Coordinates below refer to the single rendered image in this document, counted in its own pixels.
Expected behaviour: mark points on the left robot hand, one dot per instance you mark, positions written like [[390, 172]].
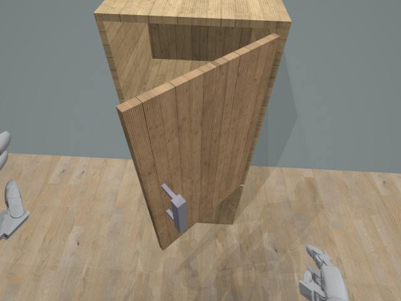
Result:
[[15, 215]]

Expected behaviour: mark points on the right robot hand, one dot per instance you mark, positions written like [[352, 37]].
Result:
[[328, 283]]

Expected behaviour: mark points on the cupboard door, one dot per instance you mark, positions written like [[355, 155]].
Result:
[[194, 133]]

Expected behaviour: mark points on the handle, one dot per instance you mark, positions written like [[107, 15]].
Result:
[[179, 209]]

